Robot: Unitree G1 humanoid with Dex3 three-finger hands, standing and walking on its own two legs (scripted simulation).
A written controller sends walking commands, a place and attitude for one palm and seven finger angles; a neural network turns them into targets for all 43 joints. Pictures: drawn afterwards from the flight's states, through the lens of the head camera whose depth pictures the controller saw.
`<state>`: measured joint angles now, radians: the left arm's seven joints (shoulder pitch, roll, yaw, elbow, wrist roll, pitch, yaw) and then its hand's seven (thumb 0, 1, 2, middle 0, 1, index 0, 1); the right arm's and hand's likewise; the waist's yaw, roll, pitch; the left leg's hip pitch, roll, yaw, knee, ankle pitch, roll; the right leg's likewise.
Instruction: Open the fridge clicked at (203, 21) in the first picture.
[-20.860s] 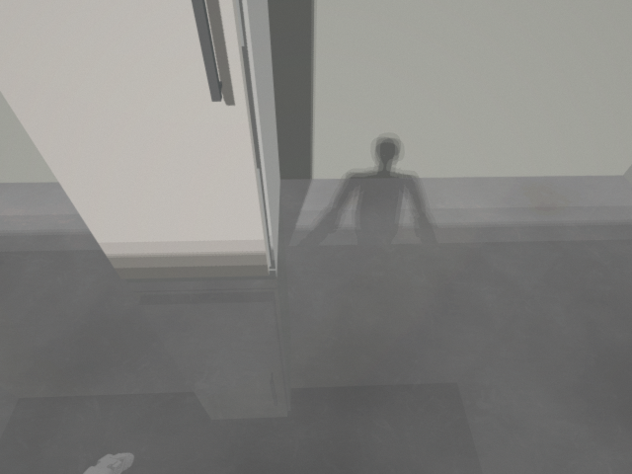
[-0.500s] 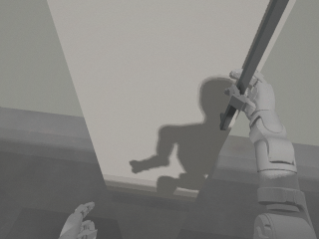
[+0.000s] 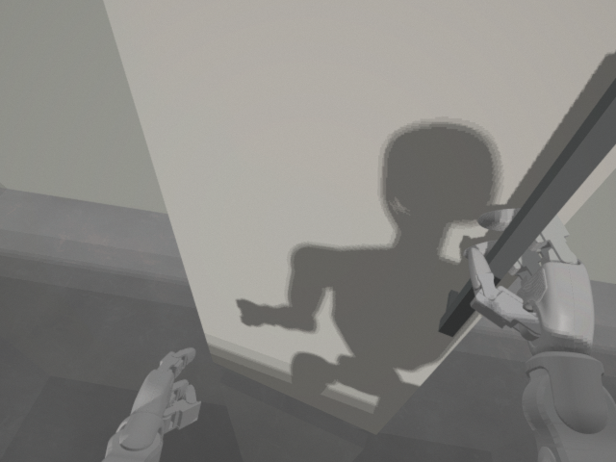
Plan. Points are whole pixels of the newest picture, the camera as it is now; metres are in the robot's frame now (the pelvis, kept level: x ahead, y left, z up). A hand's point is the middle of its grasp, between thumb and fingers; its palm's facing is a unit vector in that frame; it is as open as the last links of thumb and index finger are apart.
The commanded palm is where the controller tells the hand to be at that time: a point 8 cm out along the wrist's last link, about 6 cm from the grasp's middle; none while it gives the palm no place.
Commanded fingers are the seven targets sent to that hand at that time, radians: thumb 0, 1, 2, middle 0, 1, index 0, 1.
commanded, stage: walk backward, drawing the door open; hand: right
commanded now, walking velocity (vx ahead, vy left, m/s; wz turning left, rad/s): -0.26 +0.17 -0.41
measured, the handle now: (515, 224) +0.31 -0.17 +0.22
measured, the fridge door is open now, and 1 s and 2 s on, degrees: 14 43 70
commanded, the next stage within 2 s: stop walking and hold the door back in 1.62 s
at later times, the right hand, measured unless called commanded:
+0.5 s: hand (439, 380) +0.18 -0.09 +0.17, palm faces +0.29 +0.93 -0.25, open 7.0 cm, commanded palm +0.13 -0.13 +0.18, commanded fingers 0.00 -0.90 -0.90 0.45 1.40 0.45 1.40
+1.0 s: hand out of the picture +0.09 +0.02 +0.17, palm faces +0.60 +0.77 -0.22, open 7.0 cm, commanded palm +0.04 +0.00 +0.17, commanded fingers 0.00 -0.90 -0.90 0.45 1.40 0.45 1.40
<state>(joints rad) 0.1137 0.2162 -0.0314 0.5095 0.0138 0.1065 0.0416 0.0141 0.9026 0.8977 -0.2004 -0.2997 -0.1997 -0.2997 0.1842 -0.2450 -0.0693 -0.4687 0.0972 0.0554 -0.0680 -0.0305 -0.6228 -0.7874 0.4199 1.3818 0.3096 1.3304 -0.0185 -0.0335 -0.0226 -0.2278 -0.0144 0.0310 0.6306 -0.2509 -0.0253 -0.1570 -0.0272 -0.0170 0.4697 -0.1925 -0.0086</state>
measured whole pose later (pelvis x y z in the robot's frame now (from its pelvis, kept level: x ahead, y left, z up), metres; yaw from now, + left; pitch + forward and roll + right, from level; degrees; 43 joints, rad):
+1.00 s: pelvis -0.08 +0.30 -0.02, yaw -37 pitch -2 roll +3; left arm 0.09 0.16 0.03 0.63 0.03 -0.11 0.04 0.01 0.90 0.90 -0.20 -0.30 -0.20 -0.30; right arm -0.03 -0.25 -0.05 -0.49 0.01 -0.06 -0.04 -0.08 -0.65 -0.79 0.47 1.40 0.19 1.22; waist 0.02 -0.03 0.21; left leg -0.48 -0.03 -0.02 0.94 -0.42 -0.04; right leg -0.38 -0.10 0.12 0.54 -0.15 0.06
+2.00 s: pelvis +0.14 +0.58 -0.04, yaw -81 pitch -3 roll +0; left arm 0.12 0.18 -0.04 0.62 -0.02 -0.03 0.07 0.01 0.90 0.90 -0.20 -0.30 -0.20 -0.30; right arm -0.29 -0.26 -0.04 -0.10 0.05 -0.06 -0.10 -0.06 -0.66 -0.85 0.50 1.40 0.34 1.38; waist -0.07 -0.02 0.11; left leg -0.34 0.05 0.02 0.64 -0.30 -0.03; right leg -0.42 -0.05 -0.01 0.79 -0.41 0.00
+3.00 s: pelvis +0.10 +0.61 -0.02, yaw -76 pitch -1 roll +1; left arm 0.13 0.19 -0.03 0.65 -0.01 -0.01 0.07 0.01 0.90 0.90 -0.20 -0.30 -0.20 -0.30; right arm -0.36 -0.25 -0.09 0.15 0.05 -0.15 -0.08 -0.05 -0.70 -0.79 0.46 1.40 0.39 1.40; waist 0.00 -0.01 0.05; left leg -0.25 -0.01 0.02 0.49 -0.23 0.00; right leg -0.27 -0.04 -0.07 0.54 -0.25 -0.01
